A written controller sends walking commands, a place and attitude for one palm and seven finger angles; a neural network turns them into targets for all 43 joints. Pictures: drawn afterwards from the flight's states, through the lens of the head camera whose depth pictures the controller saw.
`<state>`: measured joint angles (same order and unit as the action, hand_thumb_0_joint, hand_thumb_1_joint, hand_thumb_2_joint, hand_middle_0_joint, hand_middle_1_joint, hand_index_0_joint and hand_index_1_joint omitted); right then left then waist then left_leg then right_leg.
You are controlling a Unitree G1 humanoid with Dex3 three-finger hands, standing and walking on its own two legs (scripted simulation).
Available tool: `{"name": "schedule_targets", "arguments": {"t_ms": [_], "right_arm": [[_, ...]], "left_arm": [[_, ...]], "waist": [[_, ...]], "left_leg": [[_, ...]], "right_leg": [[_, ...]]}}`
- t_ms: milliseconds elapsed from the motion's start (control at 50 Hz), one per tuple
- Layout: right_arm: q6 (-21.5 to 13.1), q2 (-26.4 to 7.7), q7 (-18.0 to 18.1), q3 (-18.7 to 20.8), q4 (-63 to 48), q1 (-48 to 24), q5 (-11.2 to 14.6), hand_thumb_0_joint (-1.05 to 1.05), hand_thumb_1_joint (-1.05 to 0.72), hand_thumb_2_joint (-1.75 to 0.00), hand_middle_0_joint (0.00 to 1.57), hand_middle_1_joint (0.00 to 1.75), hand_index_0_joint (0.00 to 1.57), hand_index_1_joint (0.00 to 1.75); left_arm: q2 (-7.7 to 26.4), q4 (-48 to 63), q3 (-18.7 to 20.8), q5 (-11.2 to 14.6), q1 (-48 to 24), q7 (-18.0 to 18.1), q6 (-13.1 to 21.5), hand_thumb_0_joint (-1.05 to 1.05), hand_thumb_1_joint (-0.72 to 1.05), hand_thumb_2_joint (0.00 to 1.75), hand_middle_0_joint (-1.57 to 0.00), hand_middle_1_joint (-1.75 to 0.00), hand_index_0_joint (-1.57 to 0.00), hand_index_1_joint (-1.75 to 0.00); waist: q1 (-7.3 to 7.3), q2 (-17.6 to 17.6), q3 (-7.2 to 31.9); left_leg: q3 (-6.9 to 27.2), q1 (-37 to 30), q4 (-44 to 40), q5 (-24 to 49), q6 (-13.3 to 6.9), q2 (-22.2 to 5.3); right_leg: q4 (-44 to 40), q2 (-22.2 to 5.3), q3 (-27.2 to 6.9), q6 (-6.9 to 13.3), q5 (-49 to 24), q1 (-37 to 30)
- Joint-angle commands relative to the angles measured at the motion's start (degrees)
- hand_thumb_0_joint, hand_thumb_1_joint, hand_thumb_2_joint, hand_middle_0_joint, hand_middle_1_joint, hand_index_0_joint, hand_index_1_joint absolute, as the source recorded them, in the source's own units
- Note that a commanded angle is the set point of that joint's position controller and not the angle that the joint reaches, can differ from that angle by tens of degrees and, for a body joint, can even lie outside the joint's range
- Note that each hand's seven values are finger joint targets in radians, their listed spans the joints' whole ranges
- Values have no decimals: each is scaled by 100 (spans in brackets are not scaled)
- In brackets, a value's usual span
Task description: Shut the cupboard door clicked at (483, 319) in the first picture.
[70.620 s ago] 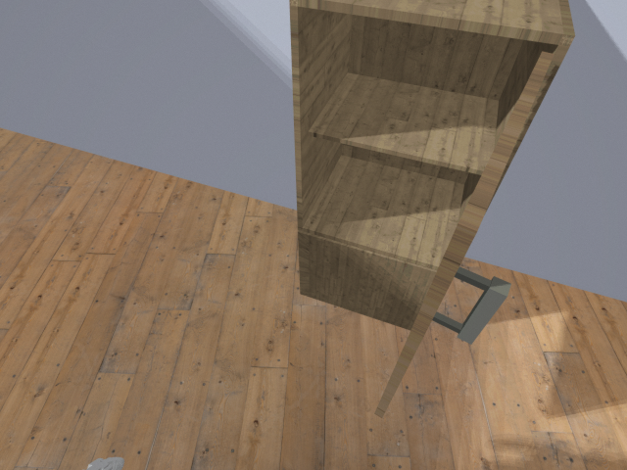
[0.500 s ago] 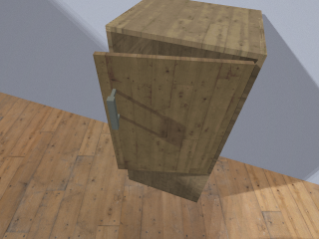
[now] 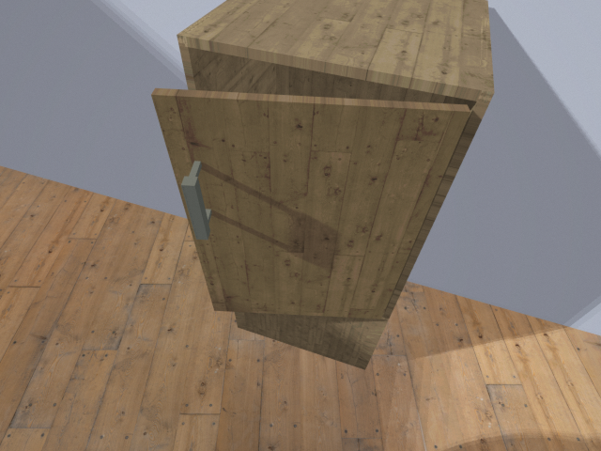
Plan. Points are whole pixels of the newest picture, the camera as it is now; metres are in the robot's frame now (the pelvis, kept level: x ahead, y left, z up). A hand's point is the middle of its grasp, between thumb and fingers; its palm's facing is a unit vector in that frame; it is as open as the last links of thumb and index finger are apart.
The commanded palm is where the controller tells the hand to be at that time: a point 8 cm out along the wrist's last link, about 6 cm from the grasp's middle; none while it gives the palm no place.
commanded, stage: come to a stop and stand still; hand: left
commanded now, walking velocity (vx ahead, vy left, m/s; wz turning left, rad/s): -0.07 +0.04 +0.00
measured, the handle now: (199, 201) +0.47 +0.20 +0.05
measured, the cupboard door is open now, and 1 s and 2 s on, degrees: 16 16 16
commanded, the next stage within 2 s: look again from close up in 0.18 s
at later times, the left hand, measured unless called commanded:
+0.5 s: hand out of the picture +0.01 +0.19 -0.17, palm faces +0.02 -0.98 -0.18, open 7.4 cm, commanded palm none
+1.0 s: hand out of the picture +0.03 +0.20 -0.14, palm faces +0.16 -0.97 -0.21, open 7.3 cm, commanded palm +0.09 +0.22 -0.06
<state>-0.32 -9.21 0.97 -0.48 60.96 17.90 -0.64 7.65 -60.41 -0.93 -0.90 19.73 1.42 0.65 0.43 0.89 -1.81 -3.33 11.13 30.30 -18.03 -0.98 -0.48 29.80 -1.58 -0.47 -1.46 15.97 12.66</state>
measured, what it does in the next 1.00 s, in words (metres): stands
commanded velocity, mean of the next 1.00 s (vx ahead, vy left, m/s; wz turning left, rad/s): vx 0.00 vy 0.00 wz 0.00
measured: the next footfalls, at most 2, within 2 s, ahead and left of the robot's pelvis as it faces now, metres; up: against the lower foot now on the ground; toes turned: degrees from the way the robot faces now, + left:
none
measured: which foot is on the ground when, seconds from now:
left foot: down 0.00-1.00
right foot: down 0.00-1.00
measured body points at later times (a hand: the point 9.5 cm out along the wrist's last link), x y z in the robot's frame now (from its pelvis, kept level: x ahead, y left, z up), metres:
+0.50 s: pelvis -0.01 +0.02 +0.01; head +0.00 +0.03 +0.46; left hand +0.01 +0.24 -0.16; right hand +0.01 -0.21 -0.15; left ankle -0.02 +0.10 -0.73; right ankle +0.00 -0.14 -0.73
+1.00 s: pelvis -0.01 +0.01 +0.00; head +0.00 +0.02 +0.45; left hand +0.02 +0.25 -0.13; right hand +0.00 -0.22 -0.14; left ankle -0.02 +0.10 -0.73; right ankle +0.00 -0.14 -0.73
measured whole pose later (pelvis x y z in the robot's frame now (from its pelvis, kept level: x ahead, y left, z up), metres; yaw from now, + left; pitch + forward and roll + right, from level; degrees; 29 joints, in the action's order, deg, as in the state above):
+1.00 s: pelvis -0.01 +0.01 +0.00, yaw +1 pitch -1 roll +0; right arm -7.4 -8.4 4.2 -1.7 57.2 20.4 1.0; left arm 10.2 -32.0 1.2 3.6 28.4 4.5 -6.1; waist 0.4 2.0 -2.6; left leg -3.4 11.0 27.8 -15.6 -1.8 1.0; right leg 28.9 -3.0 0.0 -1.0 14.4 13.1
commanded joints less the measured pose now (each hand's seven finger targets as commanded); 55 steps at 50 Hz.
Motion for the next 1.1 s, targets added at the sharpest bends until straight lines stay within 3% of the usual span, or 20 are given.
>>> {"name": "schedule_targets", "arguments": {"t_ms": [0,60,140,320,880,900,920,940,960,980,1000,1020,1040,1060,1080], "right_arm": [[-153,-512,71,114,-136,178,41,0,-90,-90,20,30,20,30],[-130,-497,92,128,-64,160,47,0,-90,-90,20,30,20,30],[-106,-482,79,139,-15,55,37,0,-90,-90,20,30,20,30],[-118,-527,55,130,48,-44,24,0,-90,-90,20,30,20,30],[-139,-379,73,114,234,153,41,0,-90,-90,20,30,20,30],[-214,-692,32,121,-179,-355,77,0,-90,-90,20,30,20,30],[-1275,-1881,560,292,-2015,223,120,0,-90,-90,20,30,20,30],[-1722,-1076,572,16,-1925,-220,329,0,-90,-90,20,30,20,30],[-1934,-927,472,44,-1820,-465,309,0,-90,-90,20,30,20,30],[-2118,-859,402,58,-1692,-410,435,0,-90,-90,20,30,20,30],[-2245,-1120,327,212,-1945,-430,397,0,-90,-90,20,30,20,30],[-2337,-1196,287,241,-2159,-464,311,0,-90,-90,20,30,20,30],[-2356,-1243,235,296,-2305,-423,203,0,-90,-90,20,30,20,30],[-2377,-1211,151,388,-2542,-497,211,0,-90,-90,20,30,20,30],[-2386,-1132,75,430,-2732,-583,150,0,-90,-90,20,30,20,30]], "left_arm": [[761,174,176,39,230,125,119,0,90,90,-20,-30,-20,-30],[688,126,157,30,155,138,68,0,90,90,-20,-30,-20,-30],[616,88,139,22,74,131,26,0,90,90,-20,-30,-20,-30],[642,60,128,13,-34,109,7,0,90,90,-20,-30,-20,-30],[461,-156,99,10,260,108,47,0,90,90,-20,-30,-20,-30],[755,-357,96,-84,434,304,154,0,90,90,-20,-30,-20,-30],[3543,9514,1888,716,-4711,292,1637,0,90,90,-20,-30,-20,-30],[1152,7811,207,788,-842,380,1164,0,90,90,-22,-32,-22,-32],[-12,6887,-250,961,458,476,246,0,90,90,-24,-34,-24,-34],[-355,6357,-622,1045,256,543,107,0,90,90,-25,-36,-25,-36],[-251,6594,-548,1054,-177,532,349,0,90,90,-27,-38,-27,-38],[-2,6383,-337,954,-64,475,623,0,90,90,-29,-40,-29,-40],[111,6003,-107,891,7,387,965,0,90,90,-31,-42,-31,-42],[-18,5582,-30,913,609,150,1317,0,90,90,-33,-44,-33,-44],[-121,5251,80,1030,1138,-134,1749,0,90,90,-35,-46,-35,-46]], "waist": [[-2,-107,177],[-2,-75,108],[2,-33,-130],[18,-121,-241],[3,-64,-326],[120,-186,-174],[-1122,-531,2414],[-190,-2136,2946],[-111,-2001,1896],[-260,-971,559],[-409,-606,-187],[-459,-254,-387],[-513,617,-397],[-257,878,-200],[-58,1358,28]], "left_leg": [[385,-47,-453,2157,-30,-444],[419,-113,-579,2208,-65,-503],[469,-1,-789,1576,-79,-493],[573,58,-1103,1177,-104,-498],[565,35,-1239,909,-100,-473],[407,161,-140,2069,67,-610],[617,-1583,-527,3003,56,-404],[401,-1913,-559,3363,236,-334],[612,-908,-736,2870,481,-396],[689,184,-760,1465,341,-263],[774,774,-581,174,221,-164],[797,1154,-317,-357,125,-19],[863,1555,-5,-610,130,38],[741,1781,300,-534,165,109],[638,2119,672,-514,202,125]], "right_leg": [[-248,-544,-368,375,-2419,-395],[-293,-474,-280,312,-2043,-384],[-497,-441,-272,266,-1389,-262],[-695,-423,-228,222,-968,-298],[-878,-419,-216,209,-845,-248],[-699,-653,-321,199,-2233,-138],[150,160,418,176,-1971,-219],[325,381,546,308,-484,267],[664,283,651,238,39,427],[590,156,628,193,146,778],[196,105,653,200,84,970],[60,56,635,217,303,1232],[245,73,709,210,678,1640],[461,87,715,239,905,1805],[780,111,747,250,1204,2047]]}}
